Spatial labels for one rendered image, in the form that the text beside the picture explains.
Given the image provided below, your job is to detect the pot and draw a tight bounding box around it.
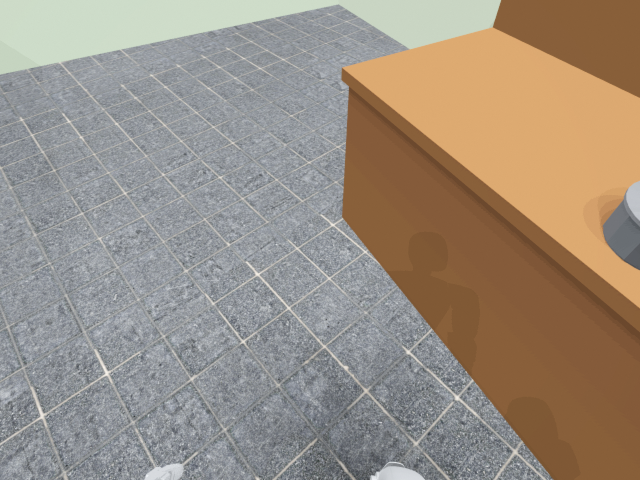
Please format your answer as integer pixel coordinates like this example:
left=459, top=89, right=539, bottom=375
left=603, top=200, right=640, bottom=270

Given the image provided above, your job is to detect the table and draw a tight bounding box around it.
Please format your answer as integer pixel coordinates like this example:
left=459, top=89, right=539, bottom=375
left=341, top=0, right=640, bottom=480

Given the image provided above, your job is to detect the robot right shin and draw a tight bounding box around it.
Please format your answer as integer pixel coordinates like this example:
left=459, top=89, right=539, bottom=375
left=382, top=462, right=404, bottom=470

